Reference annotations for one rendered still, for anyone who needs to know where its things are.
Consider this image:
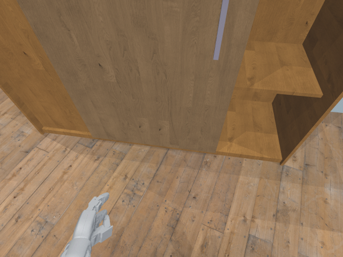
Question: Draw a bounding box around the robot left forearm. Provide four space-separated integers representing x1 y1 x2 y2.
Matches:
60 238 92 257

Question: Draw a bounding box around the handle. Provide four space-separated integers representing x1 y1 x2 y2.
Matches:
213 0 229 60

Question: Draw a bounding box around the robot left hand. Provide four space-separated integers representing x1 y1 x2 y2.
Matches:
72 192 113 246

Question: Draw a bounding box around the wardrobe door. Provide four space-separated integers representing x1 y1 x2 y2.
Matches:
17 0 259 153
0 0 89 132

